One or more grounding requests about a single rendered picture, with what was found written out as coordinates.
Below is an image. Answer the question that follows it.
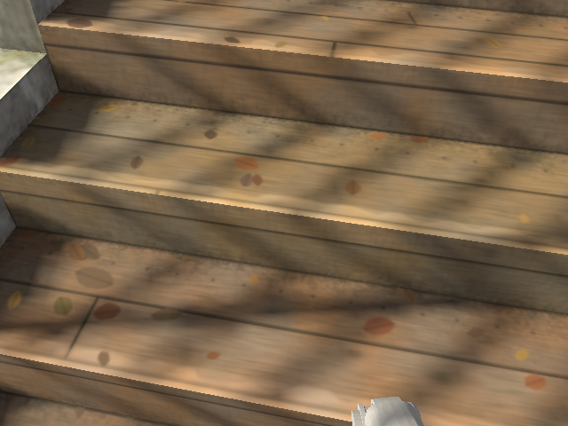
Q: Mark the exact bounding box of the right robot thigh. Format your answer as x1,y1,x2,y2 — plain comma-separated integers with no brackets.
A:
351,397,424,426

